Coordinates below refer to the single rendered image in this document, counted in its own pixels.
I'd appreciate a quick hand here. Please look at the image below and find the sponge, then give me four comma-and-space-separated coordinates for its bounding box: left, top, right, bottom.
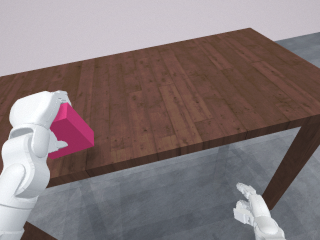
48, 102, 94, 160

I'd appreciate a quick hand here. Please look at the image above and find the right robot hand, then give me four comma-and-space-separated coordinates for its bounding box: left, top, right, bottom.
233, 183, 271, 226

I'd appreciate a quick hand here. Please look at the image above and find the left robot hand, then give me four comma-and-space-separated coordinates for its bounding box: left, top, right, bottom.
9, 90, 72, 154

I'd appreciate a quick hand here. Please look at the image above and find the robot right forearm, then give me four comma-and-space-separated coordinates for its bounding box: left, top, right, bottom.
253, 216, 286, 240

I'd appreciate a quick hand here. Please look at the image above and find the table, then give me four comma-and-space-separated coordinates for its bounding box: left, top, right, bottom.
0, 27, 320, 240

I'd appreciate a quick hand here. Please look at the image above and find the robot left forearm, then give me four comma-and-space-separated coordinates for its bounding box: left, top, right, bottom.
0, 123, 50, 240

